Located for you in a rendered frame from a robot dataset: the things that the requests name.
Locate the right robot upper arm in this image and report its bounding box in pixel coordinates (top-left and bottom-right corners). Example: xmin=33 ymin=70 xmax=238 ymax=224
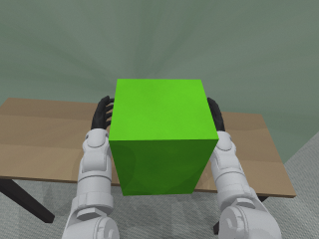
xmin=217 ymin=205 xmax=282 ymax=239

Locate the left robot hand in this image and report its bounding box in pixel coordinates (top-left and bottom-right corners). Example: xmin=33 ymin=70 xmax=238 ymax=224
xmin=91 ymin=96 xmax=115 ymax=130

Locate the robot left forearm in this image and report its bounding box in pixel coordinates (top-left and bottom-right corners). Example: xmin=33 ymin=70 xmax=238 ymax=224
xmin=61 ymin=128 xmax=114 ymax=239

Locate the right robot hand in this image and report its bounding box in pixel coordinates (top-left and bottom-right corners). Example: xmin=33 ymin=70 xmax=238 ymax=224
xmin=207 ymin=98 xmax=225 ymax=131

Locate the robot right forearm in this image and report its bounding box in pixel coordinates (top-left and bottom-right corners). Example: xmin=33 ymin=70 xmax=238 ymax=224
xmin=209 ymin=130 xmax=282 ymax=237

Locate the left robot upper arm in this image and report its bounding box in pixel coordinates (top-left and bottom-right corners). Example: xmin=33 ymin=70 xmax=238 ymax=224
xmin=62 ymin=216 xmax=120 ymax=239

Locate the carton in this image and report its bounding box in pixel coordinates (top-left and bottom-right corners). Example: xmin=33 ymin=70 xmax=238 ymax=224
xmin=109 ymin=79 xmax=219 ymax=196

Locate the table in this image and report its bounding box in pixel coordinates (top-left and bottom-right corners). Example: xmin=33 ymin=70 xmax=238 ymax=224
xmin=0 ymin=98 xmax=297 ymax=235

